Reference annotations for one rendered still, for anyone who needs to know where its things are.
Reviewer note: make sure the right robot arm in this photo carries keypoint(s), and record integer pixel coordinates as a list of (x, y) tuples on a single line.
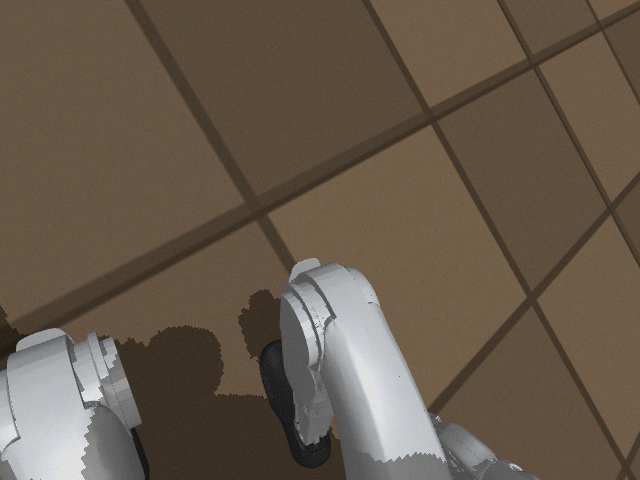
[(507, 470)]

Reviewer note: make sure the right robot foot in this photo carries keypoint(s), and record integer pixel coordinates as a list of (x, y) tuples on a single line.
[(280, 397)]

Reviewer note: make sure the left robot foot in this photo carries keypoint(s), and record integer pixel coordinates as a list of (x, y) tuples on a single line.
[(141, 453)]

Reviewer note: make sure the right robot hand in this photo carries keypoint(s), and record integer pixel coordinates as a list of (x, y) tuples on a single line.
[(468, 457)]

